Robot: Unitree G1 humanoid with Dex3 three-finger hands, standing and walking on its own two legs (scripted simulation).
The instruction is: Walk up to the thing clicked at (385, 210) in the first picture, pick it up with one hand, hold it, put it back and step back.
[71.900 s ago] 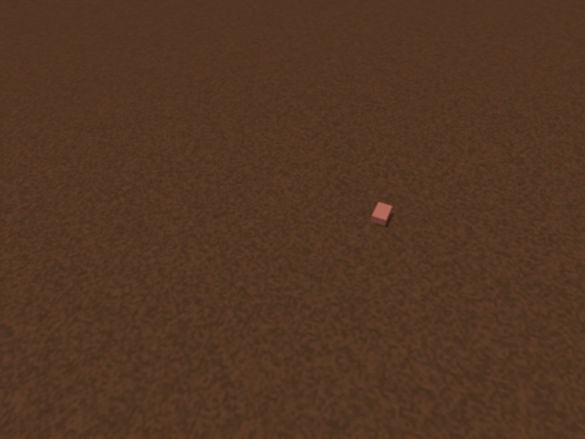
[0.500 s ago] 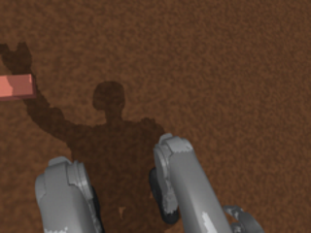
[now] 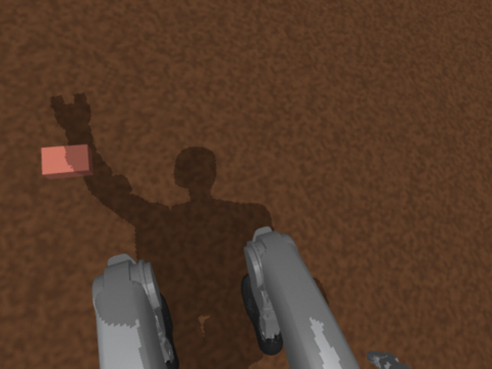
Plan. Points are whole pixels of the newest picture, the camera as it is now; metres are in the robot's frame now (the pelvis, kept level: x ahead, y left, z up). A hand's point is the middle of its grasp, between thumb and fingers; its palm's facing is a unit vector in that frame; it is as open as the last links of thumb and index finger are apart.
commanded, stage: go down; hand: left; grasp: from above
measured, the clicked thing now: (68, 161) +0.59 +0.32 -0.42
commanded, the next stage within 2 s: withdraw in 1.82 s
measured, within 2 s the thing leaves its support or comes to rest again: neither
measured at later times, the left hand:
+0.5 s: hand out of the picture +0.54 +0.35 +0.01, palm faces -0.42 -0.08 -0.90, open 13.2 cm
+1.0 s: hand out of the picture +0.54 +0.36 +0.03, palm faces -0.42 -0.09 -0.90, open 13.3 cm
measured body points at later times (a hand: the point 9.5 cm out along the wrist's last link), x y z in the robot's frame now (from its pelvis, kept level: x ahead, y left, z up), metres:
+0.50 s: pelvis +0.01 +0.01 +0.04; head +0.23 +0.07 +0.42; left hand +0.56 +0.36 +0.07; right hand +0.05 -0.25 -0.07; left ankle +0.10 +0.13 -0.41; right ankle +0.11 -0.13 -0.41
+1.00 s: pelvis +0.01 +0.01 +0.06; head +0.23 +0.08 +0.45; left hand +0.56 +0.36 +0.08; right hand +0.05 -0.25 -0.04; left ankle +0.10 +0.13 -0.41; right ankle +0.11 -0.13 -0.41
